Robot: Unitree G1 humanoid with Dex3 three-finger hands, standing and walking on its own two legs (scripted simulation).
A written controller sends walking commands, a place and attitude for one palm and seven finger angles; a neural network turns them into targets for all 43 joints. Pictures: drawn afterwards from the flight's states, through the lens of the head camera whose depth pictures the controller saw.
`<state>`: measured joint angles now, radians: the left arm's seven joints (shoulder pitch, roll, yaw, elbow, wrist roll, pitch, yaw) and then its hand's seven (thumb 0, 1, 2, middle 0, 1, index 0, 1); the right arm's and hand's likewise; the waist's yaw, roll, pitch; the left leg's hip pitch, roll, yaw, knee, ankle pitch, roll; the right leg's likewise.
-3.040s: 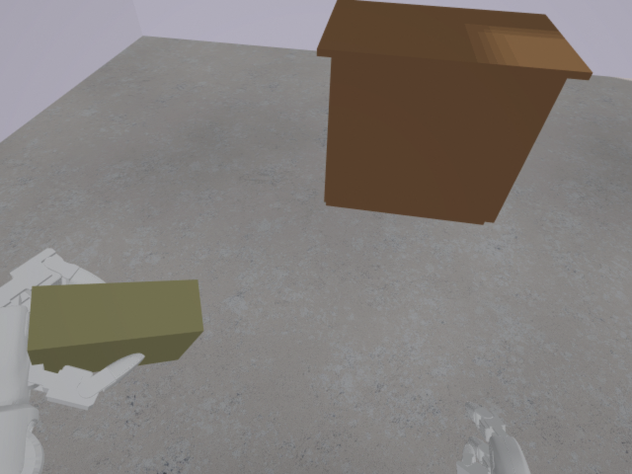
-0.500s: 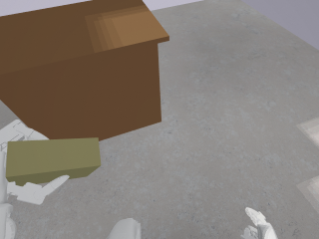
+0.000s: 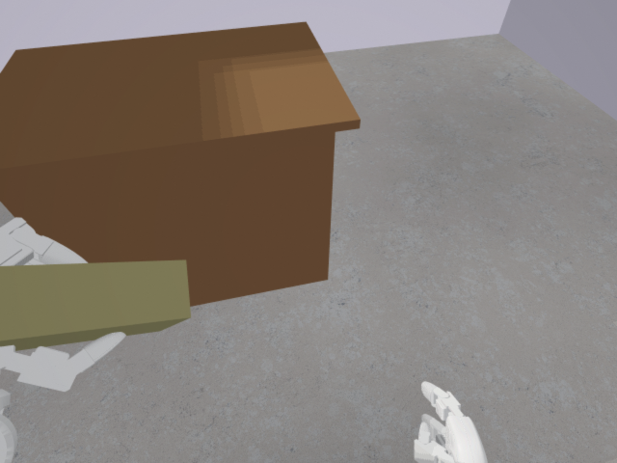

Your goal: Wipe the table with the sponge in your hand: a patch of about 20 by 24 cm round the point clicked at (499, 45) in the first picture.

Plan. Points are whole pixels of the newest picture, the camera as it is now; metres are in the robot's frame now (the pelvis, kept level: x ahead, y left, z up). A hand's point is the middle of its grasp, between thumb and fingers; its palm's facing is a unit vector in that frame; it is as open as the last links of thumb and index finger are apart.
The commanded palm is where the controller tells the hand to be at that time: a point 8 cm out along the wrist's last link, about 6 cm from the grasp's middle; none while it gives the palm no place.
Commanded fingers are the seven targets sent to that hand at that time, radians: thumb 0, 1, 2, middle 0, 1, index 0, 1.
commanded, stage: take the last steps up to it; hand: left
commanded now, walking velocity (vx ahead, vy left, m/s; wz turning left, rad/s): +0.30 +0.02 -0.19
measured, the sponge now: (124, 303) +0.22 +0.20 +0.17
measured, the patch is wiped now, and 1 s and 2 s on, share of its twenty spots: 0.00 0.00 0.00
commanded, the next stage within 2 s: come to a stop and stand still in 1.54 s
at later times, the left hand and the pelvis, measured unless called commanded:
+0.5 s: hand (169, 194) +0.35 +0.20 +0.19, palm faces +0.36 -0.85 -0.39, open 9.5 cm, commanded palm +0.29 +0.24 +0.19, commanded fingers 0.00 0.10 1.30 -1.20 -1.60 -1.20 -1.60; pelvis +0.11 -0.03 +0.01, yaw -4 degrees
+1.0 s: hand (226, 146) +0.44 +0.16 +0.19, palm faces +0.35 -0.84 -0.42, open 9.5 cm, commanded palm +0.39 +0.21 +0.19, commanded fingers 0.00 0.10 1.30 -1.20 -1.60 -1.20 -1.60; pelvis +0.21 -0.06 +0.00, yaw -4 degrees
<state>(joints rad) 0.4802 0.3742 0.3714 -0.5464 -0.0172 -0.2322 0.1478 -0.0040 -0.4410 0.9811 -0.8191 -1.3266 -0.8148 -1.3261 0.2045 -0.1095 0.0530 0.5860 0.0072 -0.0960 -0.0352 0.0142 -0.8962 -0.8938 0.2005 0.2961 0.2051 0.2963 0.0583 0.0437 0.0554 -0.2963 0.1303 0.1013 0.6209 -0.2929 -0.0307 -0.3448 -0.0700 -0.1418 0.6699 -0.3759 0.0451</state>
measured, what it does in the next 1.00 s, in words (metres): walks ahead: right foot, then left foot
